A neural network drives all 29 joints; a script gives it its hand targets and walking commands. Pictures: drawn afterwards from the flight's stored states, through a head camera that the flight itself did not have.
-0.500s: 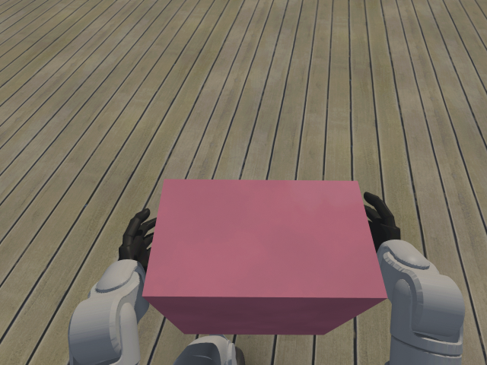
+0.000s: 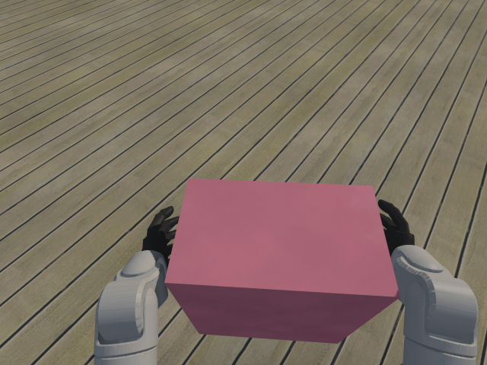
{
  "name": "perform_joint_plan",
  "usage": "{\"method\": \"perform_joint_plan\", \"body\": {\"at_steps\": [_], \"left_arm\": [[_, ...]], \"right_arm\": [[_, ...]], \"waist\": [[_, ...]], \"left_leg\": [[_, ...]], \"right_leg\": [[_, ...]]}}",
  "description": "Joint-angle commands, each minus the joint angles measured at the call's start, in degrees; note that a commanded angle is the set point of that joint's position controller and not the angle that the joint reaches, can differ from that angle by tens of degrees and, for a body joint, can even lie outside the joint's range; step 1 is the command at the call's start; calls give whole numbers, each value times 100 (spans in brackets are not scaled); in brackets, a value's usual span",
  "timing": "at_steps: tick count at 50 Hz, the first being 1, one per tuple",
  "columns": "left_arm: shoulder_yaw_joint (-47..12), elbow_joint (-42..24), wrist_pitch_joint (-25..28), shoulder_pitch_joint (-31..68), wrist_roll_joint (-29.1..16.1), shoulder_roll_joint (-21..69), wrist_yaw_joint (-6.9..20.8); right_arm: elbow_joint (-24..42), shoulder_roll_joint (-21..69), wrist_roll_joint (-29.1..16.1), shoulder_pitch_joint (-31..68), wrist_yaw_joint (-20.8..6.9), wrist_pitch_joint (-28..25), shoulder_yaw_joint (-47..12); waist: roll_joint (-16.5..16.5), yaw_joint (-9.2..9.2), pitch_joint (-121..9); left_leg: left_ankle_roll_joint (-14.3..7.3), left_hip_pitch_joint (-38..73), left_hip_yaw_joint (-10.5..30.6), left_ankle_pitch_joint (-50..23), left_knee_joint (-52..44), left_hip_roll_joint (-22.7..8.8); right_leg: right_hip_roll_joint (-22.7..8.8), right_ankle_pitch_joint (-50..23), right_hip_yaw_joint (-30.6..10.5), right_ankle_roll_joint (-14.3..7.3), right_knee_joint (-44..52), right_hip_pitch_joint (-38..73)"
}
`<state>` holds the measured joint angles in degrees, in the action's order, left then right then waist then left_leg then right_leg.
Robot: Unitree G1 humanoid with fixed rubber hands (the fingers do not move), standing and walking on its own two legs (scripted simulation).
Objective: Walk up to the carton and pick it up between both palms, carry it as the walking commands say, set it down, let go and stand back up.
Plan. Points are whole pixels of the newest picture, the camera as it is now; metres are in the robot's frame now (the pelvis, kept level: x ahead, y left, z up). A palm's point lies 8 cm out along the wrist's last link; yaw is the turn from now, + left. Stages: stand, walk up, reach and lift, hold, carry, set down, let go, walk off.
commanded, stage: carry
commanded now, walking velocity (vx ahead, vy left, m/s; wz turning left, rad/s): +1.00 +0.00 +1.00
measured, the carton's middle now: (272, 271) +0.26 -0.03 +0.01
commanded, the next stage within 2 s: none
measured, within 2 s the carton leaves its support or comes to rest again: neither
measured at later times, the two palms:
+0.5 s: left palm (125, 119) +0.60 +0.28 +0.04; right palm (267, 88) +0.71 -0.04 +0.04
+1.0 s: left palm (38, 71) +0.81 +0.57 +0.03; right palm (141, 29) +1.08 +0.35 +0.02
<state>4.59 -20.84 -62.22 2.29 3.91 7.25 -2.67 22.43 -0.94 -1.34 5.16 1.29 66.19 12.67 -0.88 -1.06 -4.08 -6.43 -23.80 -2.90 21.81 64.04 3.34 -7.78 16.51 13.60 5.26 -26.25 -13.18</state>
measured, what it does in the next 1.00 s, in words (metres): walks ahead, turning left: left foot, then right foot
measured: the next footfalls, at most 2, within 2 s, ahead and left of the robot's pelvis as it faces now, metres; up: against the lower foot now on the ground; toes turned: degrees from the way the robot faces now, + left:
left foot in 0.20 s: +0.31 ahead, +0.07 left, +0.00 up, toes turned +13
right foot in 0.44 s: +0.52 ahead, -0.09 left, +0.00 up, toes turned +20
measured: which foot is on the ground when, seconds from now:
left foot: up 0.00-0.18, down 0.20-0.48, up 0.50-0.76, down 0.78-1.00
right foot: down 0.00-0.22, up 0.24-0.42, down 0.44-0.78, up 0.80-0.98, down 1.00-1.00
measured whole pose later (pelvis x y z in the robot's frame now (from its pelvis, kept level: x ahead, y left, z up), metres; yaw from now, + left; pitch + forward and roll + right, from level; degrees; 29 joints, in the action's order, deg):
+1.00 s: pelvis +0.79 +0.29 -0.02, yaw +52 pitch +3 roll +0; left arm 8.5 -22.0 -62.2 -4.2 0.5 6.8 -1.1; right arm 23.9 4.3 2.2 -2.3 3.2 64.0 8.7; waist -2.4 -2.6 -2.1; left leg -7.8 -12.6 -0.1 27.1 37.1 8.6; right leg -6.3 25.5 -2.3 6.0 -42.9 -29.1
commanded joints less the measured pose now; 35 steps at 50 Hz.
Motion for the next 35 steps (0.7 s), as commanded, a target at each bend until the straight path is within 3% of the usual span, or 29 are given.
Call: {"method": "perform_joint_plan", "body": {"at_steps": [1, 4, 5, 7, 8, 9, 10, 11, 12, 13, 14, 15, 16, 17, 18, 20, 21, 22, 23, 24, 25, 26, 27, 29, 31, 32, 33, 34, 35], "left_arm": [[-4004, -1254, -186, 2653, -1938, 4300, 1022], [-4117, -1402, -322, 2655, -2276, 4073, 1184], [-4188, -1454, -345, 2576, -2374, 4035, 1250], [-4275, -1538, -341, 2306, -2525, 4021, 1393], [-4304, -1673, -313, 2266, -2575, 4023, 1458], [-4354, -1826, -271, 2265, -2602, 3989, 1511], [-4361, -1919, -255, 2374, -2518, 3901, 1560], [-4276, -1704, -231, 2227, -2200, 3600, 1573], [-4316, -1734, -355, 2472, -2370, 3730, 1655], [-4189, -1524, -366, 2503, -2368, 3598, 1667], [-4086, -1195, -337, 2503, -2400, 3884, 1642], [-4091, -1303, -211, 2567, -2364, 3893, 1588], [-3865, -1099, -116, 2606, -2230, 4113, 1528], [-3844, -1175, 15, 2526, -2129, 4222, 1467], [-3789, -1278, 104, 2484, -2086, 4230, 1402], [-3772, -1329, 182, 2282, -1909, 4191, 1276], [-3773, -1360, 199, 2220, -1816, 4167, 1228], [-3718, -1215, 214, 1974, -1728, 4159, 1180], [-3692, -1097, 253, 1720, -1568, 4039, 1103], [-3695, -1009, 231, 1813, -1493, 3927, 1027], [-3562, -770, 173, 1521, -1489, 3997, 942], [-3550, -867, 146, 1523, -1472, 3987, 906], [-3698, -1164, 118, 1701, -1554, 3990, 908], [-3869, -1321, -23, 1921, -1711, 4006, 944], [-3978, -1511, -149, 2016, -1985, 3963, 1031], [-4054, -1644, -192, 2077, -2144, 3879, 1094], [-4125, -1722, -234, 2160, -2280, 3808, 1159], [-4197, -1769, -266, 2137, -2408, 3794, 1225], [-4248, -1833, -276, 2028, -2503, 3824, 1285]], "right_arm": [[547, 4651, -1778, 2366, -1314, -25, -4325], [536, 4669, -1438, 2140, -1092, -72, -4183], [586, 4663, -1354, 2024, -1011, -92, -4188], [727, 4668, -1265, 1822, -891, -152, -4367], [829, 4698, -1266, 1779, -847, -206, -4490], [974, 4740, -1276, 1807, -814, -251, -4607], [1021, 4777, -1244, 1757, -794, -258, -4631], [963, 4607, -1329, 1954, -861, -207, -4714], [726, 4442, -1322, 1754, -839, -231, -4587], [628, 4567, -1345, 1710, -836, -185, -4568], [858, 4690, -1262, 1919, -800, -281, -4560], [1285, 4747, -1444, 2428, -811, -333, -4731], [1260, 4991, -1511, 2746, -835, -371, -4772], [1349, 5151, -1647, 2788, -892, -427, -4902], [1519, 5202, -1785, 2934, -962, -471, -4978], [1445, 5181, -1924, 2747, -1086, -455, -5044], [1356, 5118, -1926, 2530, -1132, -433, -5039], [1293, 5019, -1937, 2391, -1170, -411, -5032], [1553, 4808, -2052, 2665, -1249, -386, -5087], [1823, 4631, -2116, 3038, -1297, -343, -5243], [1570, 4472, -2073, 2828, -1312, -288, -5062], [1272, 4483, -2049, 2606, -1303, -252, -4915], [1070, 4489, -2055, 2405, -1297, -220, -4794], [676, 4577, -1904, 2040, -1282, -139, -4608], [707, 4606, -1702, 1978, -1180, -136, -4502], [693, 4612, -1554, 1880, -1095, -151, -4449], [706, 4623, -1441, 1829, -1008, -171, -4423], [725, 4616, -1357, 1694, -927, -186, -4416], [808, 4591, -1313, 1535, -872, -200, -4517]], "waist": [[651, 413, -910], [856, 327, -654], [999, 259, -769], [1821, 100, -1247], [2162, -24, -1571], [2332, -199, -1893], [1711, -445, -2049], [-90, -290, -1450], [-1135, -152, -2000], [363, -258, -1274], [-240, -183, -1561], [296, -117, -1569], [628, -33, -1561], [646, 14, -1446], [463, 63, -1239], [-233, 154, -1079], [-342, 217, -1203], [-16, 352, -1583], [1108, 543, -1950], [2247, 508, -2014], [1939, 425, -2166], [1424, 426, -2194], [899, 460, -1876], [657, 538, -1129], [844, 514, -761], [859, 480, -689], [839, 400, -740], [944, 285, -922], [1444, 179, -1216]], "left_leg": [[138, -2537, 176, 336, -610, -635], [113, -1769, -581, -67, -1705, -305], [25, -1003, -1007, -330, -2219, -2], [-86, 397, -1713, -633, -2303, 805], [-172, 1214, -1838, -672, -2380, 1018], [-260, 2404, -1748, -889, -2814, 1033], [-451, 4078, -625, -957, -3307, 596], [-491, 4495, 1018, -1012, -3793, -217], [-1774, 4677, 4646, -2089, -4485, -1725], [-1678, 3914, 4163, -3374, -4039, -1600], [-1936, 4013, 4799, -1809, -4057, -1910], [-1830, 3587, 4781, -1849, -3994, -1987], [-1682, 3094, 4562, -1757, -3987, -1786], [-1552, 2491, 4050, -1685, -4158, -1674], [-1374, 1814, 3642, -1697, -4280, -1566], [-854, 554, 2433, -2035, -4419, -874], [-589, 36, 1827, -1876, -4161, -562], [-300, -804, 1183, -1893, -3472, -248], [44, -1446, 302, -2357, -1920, 232], [252, -2018, 15, -557, -684, 292], [103, -2437, 225, 83, 133, -33], [39, -2783, 353, 29, 532, -296], [34, -3131, 268, -16, 496, -426], [86, -3499, -137, 315, -35, -383], [97, -3505, -358, 254, -640, -375], [97, -3220, -597, 46, -1090, -266], [48, -2473, -1003, -283, -1707, -19], [-39, -1109, -1571, -560, -2418, 468], [-40, 60, -2040, -779, -2401, 1018]], "right_leg": [[-1977, -3040, -1753, -546, 671, 3209], [-1569, -3218, -593, -438, 822, 2446], [-1253, -4277, 6, -269, 637, 2162], [-1061, -7499, 502, -36, -480, 2062], [-1071, -8433, 625, 54, -1273, 1913], [-1115, -8405, 735, 133, -2366, 1336], [-992, -5878, 508, 254, -4061, -391], [-111, 321, 213, 337, -5641, -2002], [691, 1468, -1062, 358, -6478, -3138], [250, 1538, -1870, 228, -6006, -2774], [306, 1580, -2092, 141, -5595, -3296], [18, 1681, -2344, 76, -5104, -3277], [8, 1829, -2327, 22, -4474, -2890], [20, 2045, -2076, 50, -3712, -2493], [36, 2189, -1936, 13, -2767, -2025], [496, 1079, -1343, -21, -1055, -416], [710, 190, -987, -43, -353, 619], [541, -697, -850, -118, 75, 2264], [-409, -89, -1971, -523, 793, 3300], [-1682, -1803, -3567, -1019, 930, 3742], [-2035, -3960, -3600, -1146, 374, 4218], [-2128, -4745, -3289, -1110, 125, 4598], [-2029, -5000, -2755, -878, 94, 4683], [-1794, -5327, -1948, -502, 102, 4416], [-1764, -5116, -1407, -454, 202, 4170], [-1566, -5247, -1004, -415, 298, 3930], [-1283, -5898, -486, -296, 303, 3542], [-928, -7636, 190, -96, -1, 2913], [-845, -9086, 338, -66, -513, 2508]]}}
